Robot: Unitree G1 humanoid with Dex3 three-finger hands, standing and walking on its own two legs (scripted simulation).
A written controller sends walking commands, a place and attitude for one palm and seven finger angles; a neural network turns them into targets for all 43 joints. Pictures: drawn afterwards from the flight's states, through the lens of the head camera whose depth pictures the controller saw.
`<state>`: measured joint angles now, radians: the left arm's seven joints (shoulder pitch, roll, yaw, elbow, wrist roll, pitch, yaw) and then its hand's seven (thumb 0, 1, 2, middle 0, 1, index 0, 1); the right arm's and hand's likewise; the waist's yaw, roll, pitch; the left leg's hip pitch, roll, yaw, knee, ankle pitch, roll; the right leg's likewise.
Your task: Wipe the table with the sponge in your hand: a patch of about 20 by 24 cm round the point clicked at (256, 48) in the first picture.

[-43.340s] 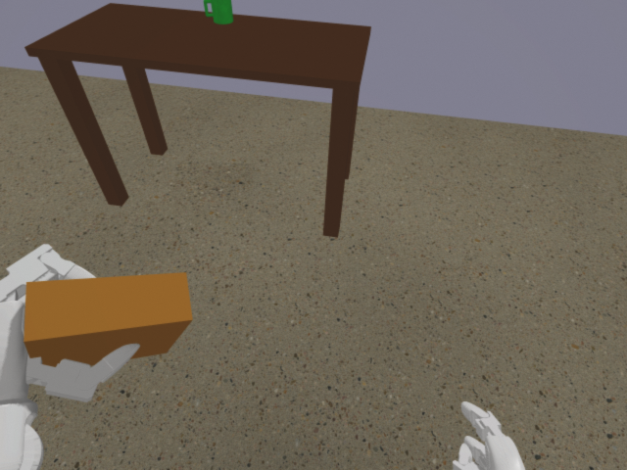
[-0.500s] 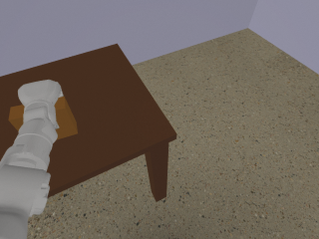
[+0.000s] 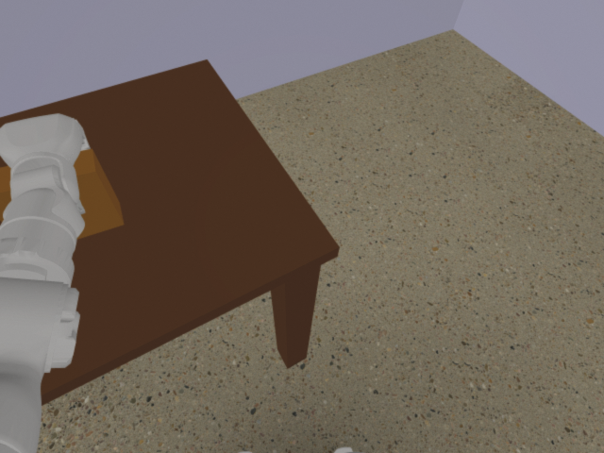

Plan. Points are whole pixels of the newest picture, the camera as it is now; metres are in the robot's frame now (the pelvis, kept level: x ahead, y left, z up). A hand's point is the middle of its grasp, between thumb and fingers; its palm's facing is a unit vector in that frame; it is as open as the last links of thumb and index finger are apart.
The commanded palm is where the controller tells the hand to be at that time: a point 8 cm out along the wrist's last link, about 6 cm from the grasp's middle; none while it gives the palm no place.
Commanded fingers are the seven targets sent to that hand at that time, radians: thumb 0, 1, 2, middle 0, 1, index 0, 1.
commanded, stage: wipe forward along the third lane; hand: left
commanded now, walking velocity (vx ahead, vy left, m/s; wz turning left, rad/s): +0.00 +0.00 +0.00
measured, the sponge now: (67, 211) +0.46 +0.32 +0.02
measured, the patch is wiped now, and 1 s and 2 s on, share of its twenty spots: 0.85 1.00 1.00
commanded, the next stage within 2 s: wipe back along the third lane in 0.20 s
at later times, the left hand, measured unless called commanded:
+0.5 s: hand (55, 159) +0.51 +0.32 +0.07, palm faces -0.11 +0.06 -0.99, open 9.0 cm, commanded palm +0.49 +0.29 +0.10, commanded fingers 0.00 0.10 1.30 -1.20 -1.60 -1.20 -1.60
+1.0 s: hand (60, 183) +0.46 +0.30 +0.08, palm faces -0.04 +0.02 -1.00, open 9.0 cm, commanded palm +0.43 +0.28 +0.10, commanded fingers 0.00 0.10 1.30 -1.20 -1.60 -1.20 -1.60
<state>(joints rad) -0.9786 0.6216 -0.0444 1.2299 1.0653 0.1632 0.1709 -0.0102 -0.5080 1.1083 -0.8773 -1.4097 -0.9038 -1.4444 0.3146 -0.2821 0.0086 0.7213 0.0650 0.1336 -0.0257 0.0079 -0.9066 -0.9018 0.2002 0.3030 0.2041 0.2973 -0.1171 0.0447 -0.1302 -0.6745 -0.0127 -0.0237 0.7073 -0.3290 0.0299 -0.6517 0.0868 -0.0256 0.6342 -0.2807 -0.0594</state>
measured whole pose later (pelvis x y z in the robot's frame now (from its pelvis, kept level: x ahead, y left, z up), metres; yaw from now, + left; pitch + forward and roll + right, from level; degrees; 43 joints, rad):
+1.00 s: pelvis +0.04 +0.02 +0.01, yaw +1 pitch +12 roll -2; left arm -0.72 0.44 -0.17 0.92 0.98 0.30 0.21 -0.01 -0.42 1.08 -0.77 -1.51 -0.80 -1.55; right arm 0.21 -0.26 -0.01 0.70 0.07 0.22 0.00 0.01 -0.91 -0.90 0.20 0.30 0.20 0.30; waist -0.01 0.05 -0.16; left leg -0.47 -0.05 -0.02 0.61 -0.35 0.06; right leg -0.45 0.05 -0.01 0.55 -0.32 -0.03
